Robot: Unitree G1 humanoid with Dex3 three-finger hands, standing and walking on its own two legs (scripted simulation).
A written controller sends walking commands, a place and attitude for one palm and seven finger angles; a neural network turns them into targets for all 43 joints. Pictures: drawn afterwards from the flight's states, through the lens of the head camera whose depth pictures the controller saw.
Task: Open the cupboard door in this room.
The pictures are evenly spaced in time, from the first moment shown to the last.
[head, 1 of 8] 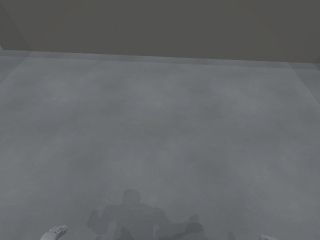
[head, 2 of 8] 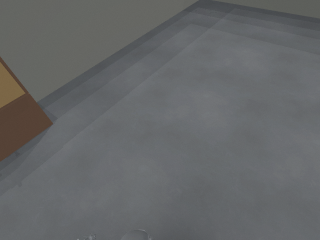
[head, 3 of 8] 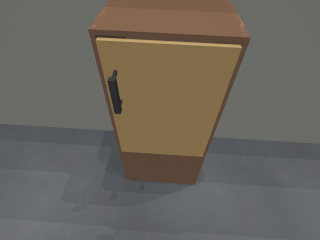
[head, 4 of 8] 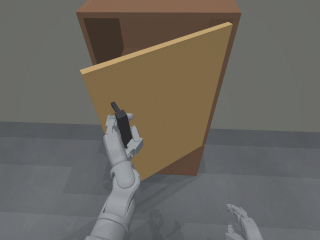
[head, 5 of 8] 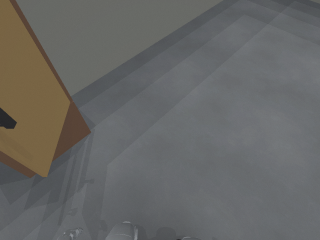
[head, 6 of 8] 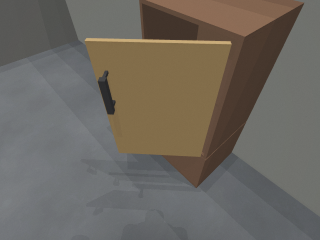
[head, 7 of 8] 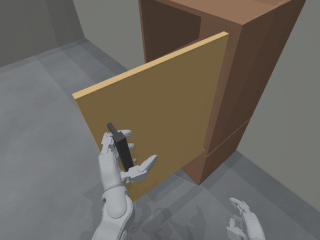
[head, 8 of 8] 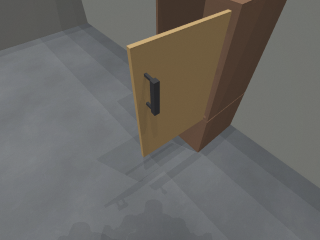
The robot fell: no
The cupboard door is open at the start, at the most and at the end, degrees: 0 88 86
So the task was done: yes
